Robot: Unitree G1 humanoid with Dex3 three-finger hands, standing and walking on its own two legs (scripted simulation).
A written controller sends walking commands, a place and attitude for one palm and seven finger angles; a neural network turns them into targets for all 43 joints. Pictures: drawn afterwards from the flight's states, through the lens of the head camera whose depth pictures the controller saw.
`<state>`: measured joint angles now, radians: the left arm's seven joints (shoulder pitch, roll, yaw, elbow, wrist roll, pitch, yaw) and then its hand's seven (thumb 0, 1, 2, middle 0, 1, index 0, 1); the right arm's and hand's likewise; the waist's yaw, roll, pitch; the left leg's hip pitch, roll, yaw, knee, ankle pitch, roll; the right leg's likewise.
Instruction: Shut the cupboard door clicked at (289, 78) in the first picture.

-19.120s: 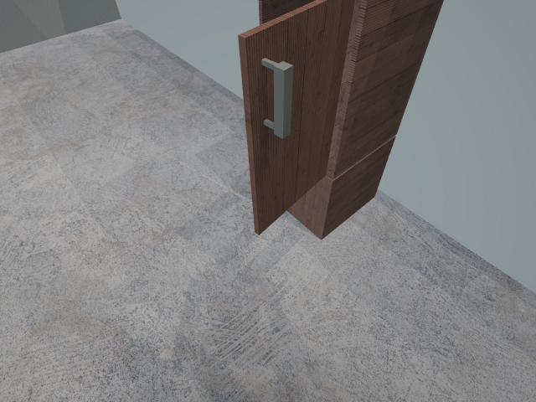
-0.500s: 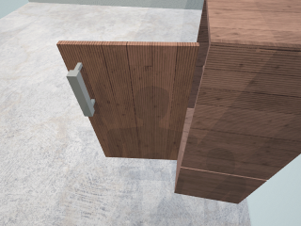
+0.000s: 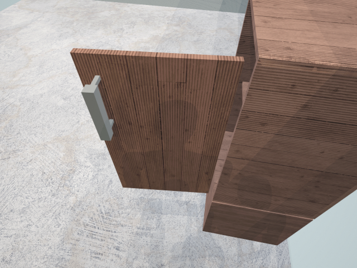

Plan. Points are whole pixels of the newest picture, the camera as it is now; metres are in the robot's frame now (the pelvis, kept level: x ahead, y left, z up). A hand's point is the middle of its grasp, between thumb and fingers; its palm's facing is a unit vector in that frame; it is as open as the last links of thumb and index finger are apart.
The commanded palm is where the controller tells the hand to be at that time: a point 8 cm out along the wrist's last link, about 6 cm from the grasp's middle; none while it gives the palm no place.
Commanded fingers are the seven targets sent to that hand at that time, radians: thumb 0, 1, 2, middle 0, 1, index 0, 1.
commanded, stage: look again from close up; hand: left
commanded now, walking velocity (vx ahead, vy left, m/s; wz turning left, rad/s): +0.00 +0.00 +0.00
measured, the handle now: (102, 109) +0.43 +0.21 +0.12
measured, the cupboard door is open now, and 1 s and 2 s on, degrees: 97 97 97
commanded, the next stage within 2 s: raise the hand and make a fist in 0.52 s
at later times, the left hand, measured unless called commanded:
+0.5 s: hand out of the picture -0.02 +0.17 -0.17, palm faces +0.00 -0.98 -0.19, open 7.4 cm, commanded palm none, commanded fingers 0.00 0.90 0.90 -0.20 -0.30 -0.20 -0.30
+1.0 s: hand (108, 266) +0.13 +0.15 -0.02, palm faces -0.06 -1.00 +0.01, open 6.3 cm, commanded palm +0.09 +0.22 -0.02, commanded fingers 0.00 0.90 0.90 -0.55 -0.68 -0.55 -0.68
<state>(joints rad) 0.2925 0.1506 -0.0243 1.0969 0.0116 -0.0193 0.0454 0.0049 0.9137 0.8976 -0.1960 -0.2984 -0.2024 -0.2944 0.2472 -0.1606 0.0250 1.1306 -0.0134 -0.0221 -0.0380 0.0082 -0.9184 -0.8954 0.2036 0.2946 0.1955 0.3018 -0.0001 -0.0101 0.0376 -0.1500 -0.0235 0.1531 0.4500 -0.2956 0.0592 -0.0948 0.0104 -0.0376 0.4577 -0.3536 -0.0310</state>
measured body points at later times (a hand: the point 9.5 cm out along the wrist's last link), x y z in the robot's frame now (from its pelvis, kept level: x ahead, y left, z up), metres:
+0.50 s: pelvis -0.01 +0.00 +0.00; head +0.02 +0.00 +0.45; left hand -0.02 +0.22 -0.16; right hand -0.01 -0.22 -0.16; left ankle -0.03 +0.07 -0.74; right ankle -0.07 -0.10 -0.74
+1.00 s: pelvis -0.05 -0.03 -0.05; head -0.04 -0.02 +0.40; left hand +0.13 +0.21 -0.02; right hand +0.15 -0.28 -0.09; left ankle -0.03 +0.08 -0.74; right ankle -0.03 -0.10 -0.74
